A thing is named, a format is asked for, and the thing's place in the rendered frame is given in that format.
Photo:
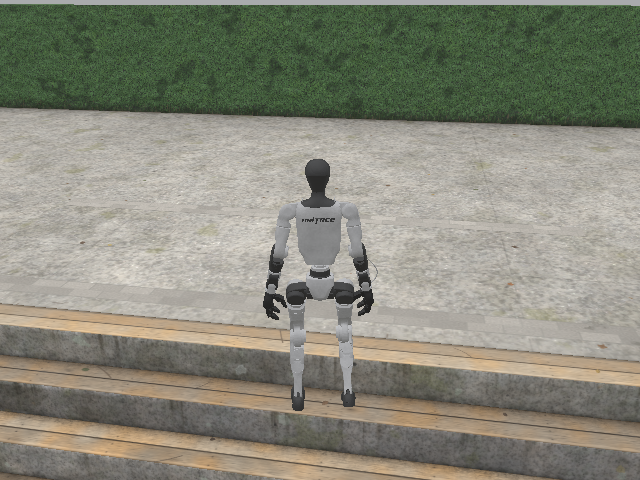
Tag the stairs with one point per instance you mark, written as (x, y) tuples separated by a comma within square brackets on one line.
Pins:
[(82, 406)]

